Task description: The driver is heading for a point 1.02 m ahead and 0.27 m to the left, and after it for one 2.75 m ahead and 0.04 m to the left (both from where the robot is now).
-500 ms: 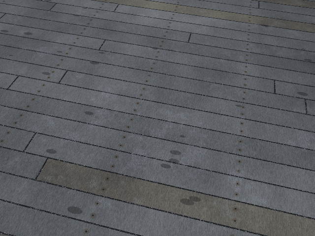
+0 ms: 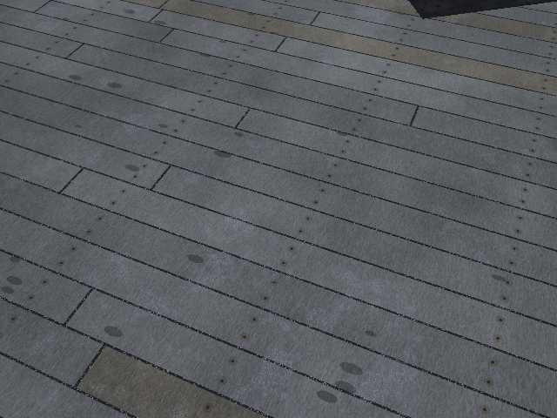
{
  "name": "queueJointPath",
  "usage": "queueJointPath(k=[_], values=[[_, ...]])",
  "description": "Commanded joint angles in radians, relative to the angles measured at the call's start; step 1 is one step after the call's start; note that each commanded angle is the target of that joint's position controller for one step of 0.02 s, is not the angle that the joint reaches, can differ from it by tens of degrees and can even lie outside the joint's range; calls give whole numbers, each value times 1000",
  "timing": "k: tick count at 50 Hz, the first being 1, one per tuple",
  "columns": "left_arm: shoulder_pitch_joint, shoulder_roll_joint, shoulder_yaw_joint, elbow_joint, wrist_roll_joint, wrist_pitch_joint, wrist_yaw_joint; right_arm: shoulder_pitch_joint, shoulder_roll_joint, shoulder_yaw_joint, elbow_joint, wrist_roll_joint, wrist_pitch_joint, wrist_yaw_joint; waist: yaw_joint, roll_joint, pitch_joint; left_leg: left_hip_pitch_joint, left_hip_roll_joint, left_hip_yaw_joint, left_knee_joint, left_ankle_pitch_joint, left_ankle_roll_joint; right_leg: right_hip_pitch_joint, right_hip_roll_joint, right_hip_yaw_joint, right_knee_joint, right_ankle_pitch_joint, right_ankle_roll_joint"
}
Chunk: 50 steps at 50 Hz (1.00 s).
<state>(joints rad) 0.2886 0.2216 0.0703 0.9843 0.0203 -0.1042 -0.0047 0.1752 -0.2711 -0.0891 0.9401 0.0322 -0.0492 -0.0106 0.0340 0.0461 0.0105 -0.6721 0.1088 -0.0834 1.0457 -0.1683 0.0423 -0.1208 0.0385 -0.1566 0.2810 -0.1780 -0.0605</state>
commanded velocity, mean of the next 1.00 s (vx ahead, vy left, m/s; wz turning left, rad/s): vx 0.50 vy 0.00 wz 0.41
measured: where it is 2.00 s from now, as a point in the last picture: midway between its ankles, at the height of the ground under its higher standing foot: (185, 228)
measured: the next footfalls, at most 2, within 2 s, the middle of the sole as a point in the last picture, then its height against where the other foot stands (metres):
left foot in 0.30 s outside the picture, level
right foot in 0.78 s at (285, 355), level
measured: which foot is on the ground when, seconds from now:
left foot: up 0.00-0.28, down 0.30-0.80, up 0.82-1.00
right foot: down 0.00-0.28, up 0.30-0.76, down 0.78-1.00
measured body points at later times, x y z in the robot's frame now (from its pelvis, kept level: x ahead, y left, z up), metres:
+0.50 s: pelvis +0.28 +0.08 +0.00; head +0.31 +0.10 +0.44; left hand +0.36 +0.39 -0.11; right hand +0.43 -0.16 -0.13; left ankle +0.28 +0.15 -0.75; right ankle +0.35 -0.08 -0.67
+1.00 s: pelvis +0.58 +0.12 +0.00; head +0.60 +0.12 +0.45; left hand +0.52 +0.39 -0.13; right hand +0.81 -0.07 -0.12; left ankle +0.54 +0.27 -0.67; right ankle +0.63 +0.04 -0.75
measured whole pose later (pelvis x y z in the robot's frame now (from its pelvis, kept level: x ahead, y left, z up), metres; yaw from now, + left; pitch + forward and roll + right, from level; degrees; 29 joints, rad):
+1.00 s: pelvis +0.58 +0.12 +0.00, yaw +25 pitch +2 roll -1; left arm 0.29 0.25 0.05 0.87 0.00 -0.10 -0.03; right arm 0.23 -0.28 -0.07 0.76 0.01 -0.06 -0.01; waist 0.04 0.04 0.01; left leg -0.58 0.07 -0.04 1.06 -0.30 0.03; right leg -0.22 0.05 -0.03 0.36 -0.17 -0.06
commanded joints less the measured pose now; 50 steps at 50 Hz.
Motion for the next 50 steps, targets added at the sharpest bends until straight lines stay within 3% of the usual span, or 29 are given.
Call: queueJointPath(k=[1, 5, 9, 12, 13, 14, 15, 16, 17, 18, 19, 20, 21, 24, 26, 30, 32, 35, 37, 38, 39, 40, 41, 42, 43, 44, 45, 47, 50], values=[[-52, 139, 25, -59, 2, -15, 18, 8, -33, -9, -45, -8, -1, 9, -35, -100, 25, -55, 23, -37, -110, 164, -9, 0, -284, 114, -171, 223, -109], [-2, 154, 27, -48, -8, -7, 31, -131, -7, 7, -99, -15, -4, 32, 12, -84, 69, -35, 8, 56, -298, 267, -4, 44, -279, 13, -182, 244, -84], [62, 176, 37, -30, -22, 22, 34, -229, -1, 17, -166, -11, -2, 58, 39, -80, 99, -89, -13, 115, -389, 168, 22, 212, -328, -33, -104, 372, -78], [26, 218, 49, -48, -35, 43, 42, -184, -43, -1, -194, -8, 1, 74, -20, -134, 37, 63, -92, 200, -401, 15, 71, 256, -340, -73, 61, 813, -51], [10, 233, 52, -56, -36, 51, 45, -101, -75, -18, -184, -4, 3, 75, -71, -154, -14, 175, -133, 223, -399, -33, 94, 249, -335, -82, 186, 954, -39], [-16, 239, 52, -65, -40, 57, 47, 46, -125, -45, -152, -1, 3, 70, -155, -147, -90, 382, -172, 225, -467, 16, 128, 187, -306, -98, 379, 958, -13], [-19, 229, 46, -82, -31, 50, 48, 208, -209, -83, -113, -4, 10, 49, -224, -68, -181, 688, -105, 66, -514, 30, 181, -38, -263, -100, 670, 693, 35], [71, 58, -3, -133, 6, 20, 26, 212, -308, -96, -109, 2, 7, 38, -100, 201, -255, 1032, 155, -478, -572, -50, 363, -505, -53, -22, 1032, -308, 98], [-18, 112, -1, -163, -40, -31, 9, 258, -253, -73, -133, -15, -3, 39, -149, 124, -384, 1119, 231, -759, -736, -150, 416, -644, 1, 219, 1163, -420, 82], [-122, 155, 10, -192, -76, -57, 0, 226, -189, -56, -132, -25, -13, 37, -168, 75, -258, 1052, 200, -610, -754, -74, 354, -736, -57, 247, 1149, -332, 51], [-138, 153, 8, -191, -67, -67, 3, 155, -146, -45, -146, -18, -22, 35, -125, -4, -175, 904, 157, -475, -748, 10, 313, -707, -106, 246, 1060, -243, 35], [-139, 161, 17, -178, -39, -64, 11, 74, -111, -34, -167, -16, -25, 36, -78, -49, -114, 741, 118, -376, -759, 106, 286, -629, -137, 240, 970, -199, 42], [-118, 175, 27, -176, -27, -50, 13, 30, -89, -24, -186, -24, -27, 32, -41, -43, -94, 631, 93, -319, -780, 180, 278, -548, -159, 246, 917, -172, 51], [-123, 145, 27, -195, -12, -12, 17, 36, -122, -28, -198, -21, -29, 16, -8, -39, -51, 480, 63, -247, -824, 262, 275, -487, -162, 220, 764, -127, 95], [-201, 124, 18, -225, -4, -4, 20, 67, -156, -36, -197, -18, -29, 2, -28, -26, -25, 430, 30, -195, -834, 277, 257, -490, -142, 201, 617, -4, 119], [-329, 93, 0, -259, -15, -10, 3, 128, -146, -34, -185, -13, -19, -6, -92, 27, -10, 394, -29, -128, -814, 169, 187, -394, -77, 174, 320, 283, 116], [-367, 104, -2, -274, -23, -16, -7, 171, -134, -29, -165, -12, -19, -3, -117, 38, -5, 434, -2, -156, -797, 120, 178, -380, -73, 182, 271, 323, 103], [-388, 141, 4, -293, -24, -29, -22, 209, -130, -25, -148, -15, -14, -4, -119, 52, 1, 570, 54, -221, -718, 143, 167, -414, -70, 192, 214, 224, 63], [-340, 162, 11, -287, -24, -38, -25, 205, -143, -28, -148, -20, -6, -8, -84, 79, -4, 623, 73, -244, -658, 262, 151, -364, -54, 170, 187, 138, 28], [-251, 185, 24, -261, -19, -43, -23, 187, -136, -24, -156, -20, -4, -8, -35, 78, -47, 628, 39, -221, -571, 413, 131, -245, -33, 149, 156, 141, -1], [-106, 224, 39, -232, -5, -47, -19, 164, -109, -11, -173, -25, -6, -5, 33, 54, -162, 555, -12, -176, -383, 444, 101, -18, -107, 216, 200, 187, -56], [55, 305, 61, -209, 8, -45, -16, 253, -57, 7, -188, -24, -17, -4, 47, -122, -329, 259, -129, -84, -38, 188, 32, 364, -314, 522, 215, 146, -187], [131, 287, 63, -161, -18, -29, -25, 317, -43, 18, -175, -5, -27, -1, 46, -367, -398, 14, -210, -57, 210, -390, -11, 513, -449, 892, 62, -82, -288], [87, 211, 38, -175, -42, -23, -26, 238, -132, 0, -186, 6, -34, 1, 66, -235, -254, -110, -150, -107, 296, -374, -3, 432, -422, 870, 21, -275, -243], [18, 175, 26, -192, -33, -12, -21, 131, -142, 0, -212, 5, -37, 4, 63, -149, -138, -132, -102, -68, 296, -289, 2, 297, -381, 728, 5, -270, -200], [-39, 159, 17, -198, -20, -6, -21, 74, -129, 1, -229, -10, -39, 5, 34, -93, -51, -112, -61, -32, 229, -221, 3, 150, -339, 625, -27, -174, -184], [-72, 137, 8, -203, -11, -8, -21, 66, -121, -4, -231, -24, -37, 4, 5, -97, -25, -65, -26, -28, 158, -174, 2, 65, -307, 560, -49, -84, -172], [-77, 132, 3, -196, -10, -11, -22, 104, -85, 0, -224, -21, -28, 5, -29, -133, -27, 13, -1, -10, 79, -148, -5, -15, -268, 476, -87, 28, -170], [-49, 179, 15, -176, -22, -13, -13, 47, -54, 14, -248, -28, -24, 3, -27, -122, -17, -6, 17, 23, -77, -67, -33, -35, -265, 384, -129, 171, -186]])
